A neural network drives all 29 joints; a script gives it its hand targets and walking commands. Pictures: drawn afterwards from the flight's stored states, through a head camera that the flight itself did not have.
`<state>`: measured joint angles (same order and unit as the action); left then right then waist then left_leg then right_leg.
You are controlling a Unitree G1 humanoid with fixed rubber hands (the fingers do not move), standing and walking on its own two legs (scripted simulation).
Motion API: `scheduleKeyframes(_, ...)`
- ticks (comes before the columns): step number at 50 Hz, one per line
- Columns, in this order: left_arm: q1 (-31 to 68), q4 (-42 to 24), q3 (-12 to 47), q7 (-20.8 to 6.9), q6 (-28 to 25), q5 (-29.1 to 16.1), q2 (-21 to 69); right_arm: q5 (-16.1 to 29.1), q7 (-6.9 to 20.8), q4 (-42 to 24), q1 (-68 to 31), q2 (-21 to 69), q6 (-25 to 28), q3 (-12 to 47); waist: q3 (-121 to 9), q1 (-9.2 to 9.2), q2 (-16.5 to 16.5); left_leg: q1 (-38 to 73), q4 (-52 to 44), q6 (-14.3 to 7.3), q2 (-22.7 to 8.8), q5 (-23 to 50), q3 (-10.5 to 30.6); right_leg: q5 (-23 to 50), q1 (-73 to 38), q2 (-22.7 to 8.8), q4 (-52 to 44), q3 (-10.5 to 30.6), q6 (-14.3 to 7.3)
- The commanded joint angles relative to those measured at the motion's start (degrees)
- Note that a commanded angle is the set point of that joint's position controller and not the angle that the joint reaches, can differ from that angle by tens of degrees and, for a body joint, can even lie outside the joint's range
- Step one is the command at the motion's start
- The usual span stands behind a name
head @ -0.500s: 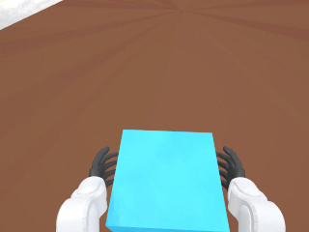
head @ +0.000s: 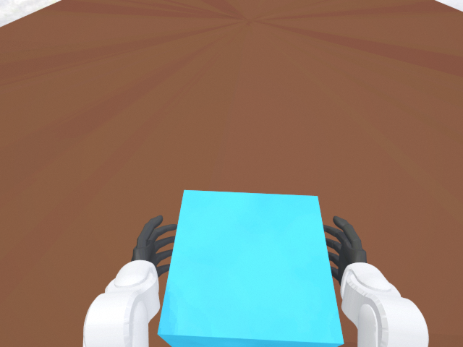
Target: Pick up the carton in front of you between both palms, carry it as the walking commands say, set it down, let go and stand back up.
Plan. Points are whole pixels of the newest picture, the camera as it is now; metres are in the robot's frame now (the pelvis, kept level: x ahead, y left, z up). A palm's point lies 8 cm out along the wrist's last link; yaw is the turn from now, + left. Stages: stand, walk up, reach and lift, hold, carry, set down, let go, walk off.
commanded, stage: carry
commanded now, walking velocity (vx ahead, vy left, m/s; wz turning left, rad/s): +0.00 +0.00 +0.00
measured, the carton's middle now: (245, 283) +0.25 +0.00 +0.02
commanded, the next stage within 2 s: hold in 1.70 s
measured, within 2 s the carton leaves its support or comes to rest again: neither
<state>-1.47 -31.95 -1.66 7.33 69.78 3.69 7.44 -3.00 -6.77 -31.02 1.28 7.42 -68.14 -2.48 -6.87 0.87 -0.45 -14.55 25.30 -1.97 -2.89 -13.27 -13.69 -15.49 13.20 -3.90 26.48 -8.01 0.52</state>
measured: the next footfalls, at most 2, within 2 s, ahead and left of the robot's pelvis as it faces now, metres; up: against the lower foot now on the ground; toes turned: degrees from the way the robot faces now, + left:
none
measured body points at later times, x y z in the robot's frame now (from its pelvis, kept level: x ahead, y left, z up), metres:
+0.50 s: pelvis +0.03 -0.01 -0.01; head +0.01 -0.01 +0.44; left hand +0.27 +0.14 +0.08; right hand +0.28 -0.16 +0.08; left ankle +0.00 +0.09 -0.74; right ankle -0.02 -0.12 -0.74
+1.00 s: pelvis -0.01 -0.01 +0.00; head -0.03 -0.01 +0.45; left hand +0.26 +0.14 +0.04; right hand +0.27 -0.16 +0.04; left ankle +0.00 +0.09 -0.74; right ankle -0.02 -0.12 -0.74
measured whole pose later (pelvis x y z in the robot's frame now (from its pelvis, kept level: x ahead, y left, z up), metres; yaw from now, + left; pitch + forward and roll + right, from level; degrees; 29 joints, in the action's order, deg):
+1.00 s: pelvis -0.01 -0.01 +0.00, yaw +1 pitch +2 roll +0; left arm 5.2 -5.0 -4.3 3.0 54.8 10.7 7.3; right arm -10.9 -3.3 -4.3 -6.0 7.4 -54.0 -5.2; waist -6.2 -0.1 -0.1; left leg -15.7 27.6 -0.8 -4.1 -13.4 -11.6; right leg -15.9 13.5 -3.2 27.7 -9.5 -0.5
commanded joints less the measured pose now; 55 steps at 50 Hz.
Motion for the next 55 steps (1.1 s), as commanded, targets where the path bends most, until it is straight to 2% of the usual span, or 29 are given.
scheduleKeyframes(1,19.09,-1.79,32.76,-5.76,-0.09,-14.18,39.96,15.46,6.15,-2.98,-19.74,40.42,-1.72,35.65,-9.55,-0.62,-1.74,5.93,1.92,2.07,-7.79,26.18,6.21,30.87,-3.98,-6.96,-0.79,4.31,0.34)
scheduleKeyframes(4,19.22,-0.54,32.08,-5.38,0.59,-14.37,39.03,14.87,5.43,-1.32,-19.27,39.65,-2.47,34.56,-11.2,-0.68,-1.81,6.03,4.42,2.5,-7.21,29.13,5.92,39.02,-5.16,-6.89,1.16,3.95,0.16)
scheduleKeyframes(8,22.71,-1.89,33.35,-5.73,0.39,-16.13,41.83,15.23,5.39,-1.61,-21.42,42.38,-2.21,34.53,-11.6,-0.81,-0.98,6.62,5.14,2.77,-6.89,29.51,6.02,39.45,-4.84,-6.58,2.06,3.62,0.05)
scheduleKeyframes(15,23.47,-3.76,34.66,-6.11,-0.45,-16.9,44.17,15.64,5.64,-2.96,-21.79,44.56,-1.25,35.18,-13.45,-0.91,0.05,7.68,5.85,2.07,-7.02,29.79,6.67,34.98,-5.24,-5.92,3.22,3.2,-0.28)
scheduleKeyframes(23,21.96,-3.11,34.16,-6.15,-0.38,-15.7,42.99,15.5,5.91,-2.87,-21.08,43.46,-1.28,35.45,-10.82,-0.89,0.15,5.93,4.16,1.78,-7.31,23.79,7.24,27.6,-4.31,-5.95,1.84,3.36,-0.64)
scheduleKeyframes(30,22.08,1.31,33.69,-8.16,-1.64,-13.13,41.3,13.65,8.02,1.3,-21.79,42.11,-0.01,34.94,-7.31,-0.84,0.36,4.59,1.3,1.47,-7.44,16.68,7.84,18.76,-2.37,-5.92,-0.94,3.86,-0.94)
scheduleKeyframes(36,25.74,7.29,31.63,-10.1,-5.9,-11.34,40.01,11.28,9.96,7.78,-25.03,40.59,4.1,32.47,-6.01,-0.9,0.38,4.08,-0.81,1.1,-7.38,11.13,8.27,11.67,-0.95,-5.82,-3.04,4.33,-1.31)
scheduleKeyframes(45,28.66,17.67,28.23,-12.76,-14.13,-8.15,41.24,7.78,12.44,18.07,-27.49,42.04,12.33,28.89,-7.92,-0.89,0.31,4.03,-1.61,1.01,-7.37,9.34,8.49,9.25,-0.75,-5.66,-3.55,4.47,-1.44)
scheduleKeyframes(55,34.4,32.03,22.74,-15.97,-26.73,-3.92,44.24,3.36,16.02,32.8,-33.43,44.75,25.01,23.06,-9.61,-0.86,0.62,3.8,-1.81,1.11,-7.38,8.44,8.85,7.68,-0.59,-5.48,-3.43,4.49,-1.57)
